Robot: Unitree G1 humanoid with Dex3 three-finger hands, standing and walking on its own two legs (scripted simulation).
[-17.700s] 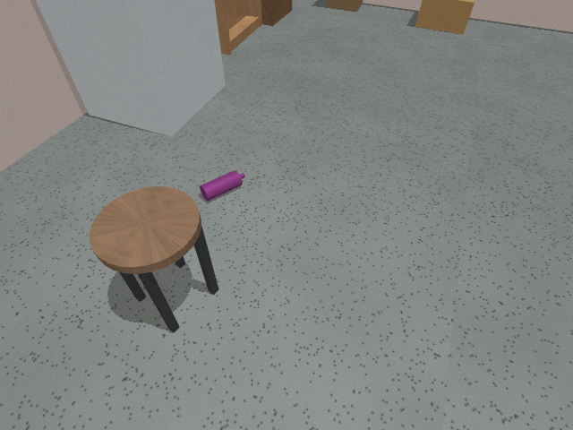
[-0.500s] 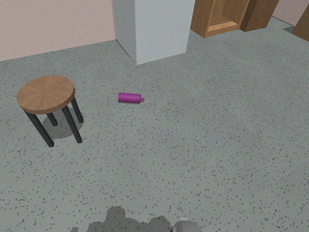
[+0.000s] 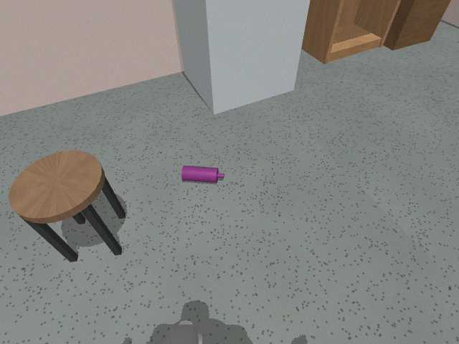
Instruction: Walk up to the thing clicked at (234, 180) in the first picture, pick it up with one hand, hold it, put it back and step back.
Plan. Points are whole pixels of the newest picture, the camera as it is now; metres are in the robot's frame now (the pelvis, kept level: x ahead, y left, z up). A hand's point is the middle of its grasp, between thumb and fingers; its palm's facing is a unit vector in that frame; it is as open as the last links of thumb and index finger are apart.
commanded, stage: walk up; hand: left
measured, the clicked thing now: (203, 174) +1.08 +0.21 -0.73
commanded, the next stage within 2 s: none
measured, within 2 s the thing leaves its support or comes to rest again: neither
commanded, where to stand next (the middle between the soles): +0.68 +0.01 m, yaw +0 degrees
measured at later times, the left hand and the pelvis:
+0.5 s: hand (117, 260) +0.32 +0.29 -0.14, palm faces -0.08 -0.93 -0.36, open 7.4 cm; pelvis +0.23 +0.01 -0.01, yaw -1 degrees
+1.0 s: hand (135, 218) +0.43 +0.28 -0.14, palm faces +0.02 -0.92 -0.39, open 7.4 cm; pelvis +0.41 -0.01 -0.01, yaw +1 degrees
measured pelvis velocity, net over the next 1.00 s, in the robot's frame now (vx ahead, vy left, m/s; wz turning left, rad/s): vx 0.41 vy -0.01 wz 0.02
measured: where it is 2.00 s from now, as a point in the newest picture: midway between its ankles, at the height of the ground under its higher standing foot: (238, 254)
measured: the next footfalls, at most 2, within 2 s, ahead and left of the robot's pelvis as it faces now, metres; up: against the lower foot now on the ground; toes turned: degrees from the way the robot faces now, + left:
left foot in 0.12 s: +0.23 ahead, +0.16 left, +0.00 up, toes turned +6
right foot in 0.54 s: +0.40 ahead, -0.13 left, +0.00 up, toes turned -5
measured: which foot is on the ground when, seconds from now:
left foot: up 0.00-0.10, down 0.12-0.56, up 0.58-1.00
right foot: down 0.00-0.14, up 0.16-0.52, down 0.54-1.00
